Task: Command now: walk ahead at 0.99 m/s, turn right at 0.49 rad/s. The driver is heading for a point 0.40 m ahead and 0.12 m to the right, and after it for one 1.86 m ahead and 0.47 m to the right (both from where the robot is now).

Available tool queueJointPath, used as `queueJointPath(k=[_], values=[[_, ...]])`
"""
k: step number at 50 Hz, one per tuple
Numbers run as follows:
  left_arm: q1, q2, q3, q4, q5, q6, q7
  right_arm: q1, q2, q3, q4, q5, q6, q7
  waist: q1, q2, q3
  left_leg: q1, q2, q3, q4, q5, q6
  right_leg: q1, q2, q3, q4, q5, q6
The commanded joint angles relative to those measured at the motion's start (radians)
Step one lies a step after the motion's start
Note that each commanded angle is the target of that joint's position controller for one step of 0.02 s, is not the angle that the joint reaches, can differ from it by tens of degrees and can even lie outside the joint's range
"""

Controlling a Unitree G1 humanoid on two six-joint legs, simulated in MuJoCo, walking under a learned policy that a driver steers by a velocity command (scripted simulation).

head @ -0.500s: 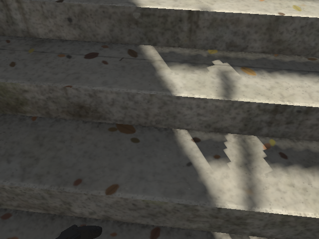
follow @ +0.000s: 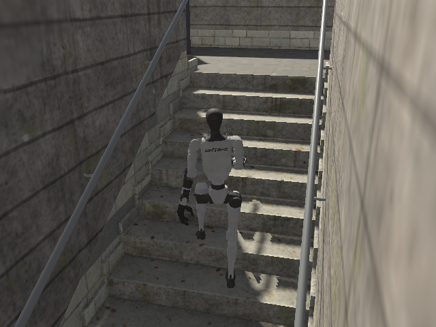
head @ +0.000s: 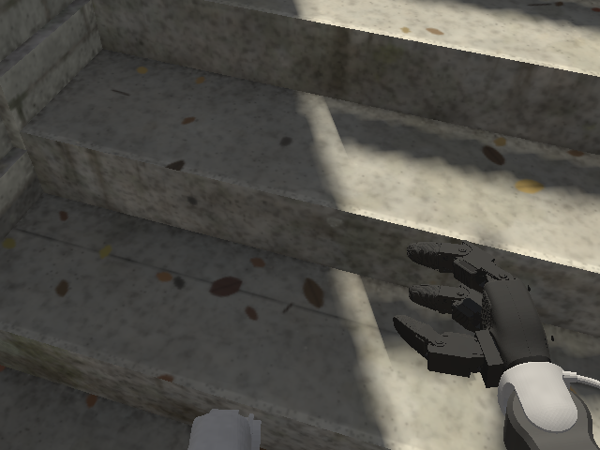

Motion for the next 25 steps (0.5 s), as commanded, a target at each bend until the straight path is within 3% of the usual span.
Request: queueJointPath(k=[1, 2, 3, 4, 5, 6, 7, 8, 9, 10, 11, 12, 13, 14, 15, 16, 17, 18, 19, 20, 21, 22, 23, 24, 25], values=[[-0.100, 0.030, -0.013, -0.089, -0.015, -0.019, 0.017, -0.112, -0.005, 0.053, -0.153, 0.019, -0.013, 0.008, -0.068, 0.046, 0.167, 0.364, 0.042, 0.172, -0.506, -0.005, -0.024, -0.411, -0.152, 0.193, -0.537, 0.313, -0.198], [-0.100, 0.038, -0.019, -0.109, -0.055, -0.012, 0.036, -0.105, 0.055, 0.074, -0.162, 0.040, -0.024, 0.019, -0.067, 0.118, 0.027, 0.888, 0.027, 0.184, -0.707, 0.242, -0.017, -0.586, -0.168, 0.207, -0.620, 0.526, -0.198], [-0.059, 0.101, -0.015, -0.141, -0.072, -0.035, 0.032, 0.022, -0.022, 0.026, -0.087, 0.054, -0.033, 0.018, -0.107, 0.123, -0.160, 1.182, -0.097, 0.253, -0.706, 0.190, -0.033, -0.494, -0.182, 0.193, -0.459, 1.210, -0.205], [-0.114, 0.277, 0.045, -0.190, -0.059, -0.048, 0.014, 0.304, -0.087, -0.018, -0.020, 0.036, -0.013, 0.006, -0.244, -0.069, -0.332, 1.282, -0.122, 0.163, -0.774, 0.087, -0.031, -0.259, -0.225, 0.196, -0.212, 1.663, -0.204], [-0.221, 0.367, 0.098, -0.243, -0.044, -0.052, -0.010, 0.496, -0.191, -0.072, 0.036, 0.037, 0.013, 0.002, -0.368, -0.133, -0.430, 1.276, -0.114, 0.089, -0.983, 0.008, -0.024, -0.082, -0.231, 0.215, 0.117, 1.785, -0.156], [-0.252, 0.290, 0.101, -0.266, -0.022, -0.076, -0.037, 0.579, -0.318, -0.126, 0.068, 0.025, 0.005, -0.003, -0.375, -0.021, -0.497, 1.385, 0.001, -0.112, -1.127, -0.108, -0.002, -0.145, -0.174, 0.247, 0.471, 1.465, -0.099], [-0.274, 0.081, 0.076, -0.358, -0.036, -0.086, -0.073, 0.572, -0.415, -0.153, 0.127, 0.013, -0.021, -0.001, -0.284, 0.366, -0.477, 1.471, 0.306, -0.667, -1.496, -0.118, 0.056, -0.498, 0.018, 0.246, 0.964, 0.311, -0.034], [-0.226, 0.044, 0.073, -0.378, -0.023, -0.074, -0.069, 0.447, -0.346, -0.148, 0.120, 0.011, -0.009, 0.000, -0.208, 0.261, -0.434, 1.392, 0.386, -0.912, -1.688, -0.076, 0.075, -0.663, 0.002, 0.270, 1.385, 0.303, -0.029], [-0.271, -0.028, 0.061, -0.403, 0.002, -0.054, -0.061, 0.338, -0.262, -0.124, 0.176, 0.026, -0.018, 0.011, -0.117, 0.151, -0.267, 1.270, 0.355, -0.760, -1.650, -0.184, 0.092, -0.757, -0.065, 0.194, 1.501, 0.376, -0.037], [-0.339, -0.071, 0.039, -0.430, 0.033, -0.030, -0.050, 0.321, -0.182, -0.107, 0.250, 0.046, -0.037, 0.016, -0.081, 0.025, -0.073, 1.126, 0.317, -0.548, -1.606, -0.118, 0.073, -0.828, -0.103, 0.144, 1.537, 0.407, -0.060], [-0.358, -0.122, 0.012, -0.448, 0.043, -0.011, -0.048, 0.352, -0.115, -0.096, 0.322, 0.035, -0.049, 0.019, -0.041, -0.016, 0.008, 1.033, 0.278, -0.370, -1.598, 0.071, 0.035, -0.872, -0.107, 0.158, 1.623, 0.375, -0.083], [-0.357, -0.177, -0.019, -0.466, 0.033, 0.014, -0.048, 0.420, -0.061, -0.084, 0.418, 0.017, -0.056, 0.031, 0.002, 0.004, 0.044, 1.038, 0.224, -0.212, -1.604, 0.194, -0.009, -0.944, -0.107, 0.162, 1.696, 0.287, -0.103], [-0.358, -0.194, -0.032, -0.474, 0.010, 0.039, -0.051, 0.465, -0.040, -0.079, 0.479, 0.007, -0.062, 0.036, 0.012, 0.071, 0.053, 1.092, 0.229, -0.127, -1.649, 0.239, -0.028, -1.029, -0.081, 0.158, 1.768, 0.182, -0.113], [-0.428, -0.192, -0.047, -0.494, -0.003, 0.060, -0.044, 0.499, -0.032, -0.070, 0.512, 0.013, -0.077, 0.034, -0.006, 0.077, 0.120, 1.094, 0.259, -0.065, -1.708, 0.296, -0.033, -1.129, -0.080, 0.142, 1.801, 0.082, -0.113], [-0.478, -0.182, -0.050, -0.518, -0.010, 0.068, -0.028, 0.470, -0.020, -0.062, 0.528, 0.007, -0.089, 0.036, 0.017, 0.049, 0.171, 1.061, 0.246, 0.049, -1.750, 0.434, -0.074, -1.139, -0.083, 0.143, 1.734, 0.031, -0.118], [-0.530, -0.205, -0.057, -0.539, -0.017, 0.083, -0.006, 0.503, -0.033, -0.062, 0.576, -0.002, -0.097, 0.039, 0.024, 0.079, 0.193, 1.053, 0.235, 0.119, -1.789, 0.533, -0.087, -1.175, -0.051, 0.110, 1.827, -0.028, -0.140], [-0.583, -0.185, -0.060, -0.592, -0.013, 0.099, 0.006, 0.485, -0.089, -0.069, 0.585, -0.005, -0.103, 0.032, 0.064, 0.076, 0.206, 1.032, 0.235, 0.183, -1.861, 0.537, -0.105, -1.170, -0.068, 0.119, 1.740, -0.038, -0.147], [-0.641, -0.170, -0.059, -0.607, -0.006, 0.111, 0.017, 0.499, -0.099, -0.066, 0.599, -0.003, -0.105, 0.027, 0.064, 0.058, 0.218, 1.054, 0.230, 0.212, -1.903, 0.544, -0.097, -1.219, -0.050, 0.092, 1.769, -0.064, -0.152], [-0.709, -0.179, -0.077, -0.653, 0.003, 0.118, 0.025, 0.501, -0.103, -0.056, 0.606, 0.006, -0.097, 0.037, 0.106, 0.006, 0.252, 1.013, 0.169, 0.299, -1.929, 0.607, -0.144, -1.187, -0.062, 0.048, 1.565, -0.073, -0.160], [-0.730, -0.126, -0.085, -0.669, -0.012, 0.126, 0.018, 0.483, -0.152, -0.055, 0.598, 0.027, -0.082, 0.019, 0.126, 0.039, 0.240, 0.860, 0.127, 0.404, -2.046, 0.860, -0.110, -0.924, -0.054, -0.091, 1.273, -0.043, -0.149], [-0.655, -0.068, -0.082, -0.628, -0.009, 0.132, -0.002, 0.469, -0.203, -0.059, 0.571, 0.062, -0.076, -0.007, 0.162, 0.003, 0.135, 0.750, 0.068, 0.463, -2.028, 1.170, -0.081, -0.545, -0.010, -0.206, 1.060, 0.045, -0.135], [-0.513, 0.021, -0.050, -0.566, 0.000, 0.141, -0.014, 0.482, -0.340, -0.084, 0.502, 0.111, -0.091, -0.040, 0.176, 0.042, -0.036, 0.818, 0.107, 0.423, -1.895, 1.796, -0.033, -0.274, 0.070, -0.286, 1.040, 0.056, -0.111], [-0.341, 0.080, -0.023, -0.508, -0.025, 0.149, -0.011, 0.477, -0.481, -0.111, 0.453, 0.115, -0.101, -0.048, 0.246, 0.063, -0.225, 0.923, 0.142, 0.390, -1.666, 2.214, -0.017, -0.088, 0.113, -0.264, 1.037, 0.093, -0.101], [-0.058, 0.104, -0.003, -0.473, -0.011, 0.143, -0.002, 0.348, -0.564, -0.152, 0.393, 0.110, -0.105, -0.022, 0.350, 0.210, -0.340, 1.112, 0.232, 0.315, -1.371, 2.349, -0.004, -0.032, 0.046, -0.176, 0.925, 0.008, -0.126], [-0.016, 0.186, 0.028, -0.455, -0.012, 0.123, -0.013, 0.329, -0.505, -0.158, 0.349, 0.124, -0.093, 0.005, 0.319, 0.199, -0.372, 1.137, 0.204, 0.253, -1.026, 2.171, -0.002, 0.054, 0.085, -0.039, 0.649, -0.033, -0.162]])
Next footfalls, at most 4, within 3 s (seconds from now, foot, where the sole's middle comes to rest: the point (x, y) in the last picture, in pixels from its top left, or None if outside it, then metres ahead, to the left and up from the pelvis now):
0.12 left None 0.29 0.16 -0.60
0.50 right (366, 344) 0.59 -0.08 -0.43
0.86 left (404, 148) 0.95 -0.14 -0.26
1.44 right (540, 30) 1.14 -0.40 -0.09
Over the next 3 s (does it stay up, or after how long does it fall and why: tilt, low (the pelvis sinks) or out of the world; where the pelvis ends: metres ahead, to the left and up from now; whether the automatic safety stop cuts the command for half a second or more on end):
stays up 1.83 -0.59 1.01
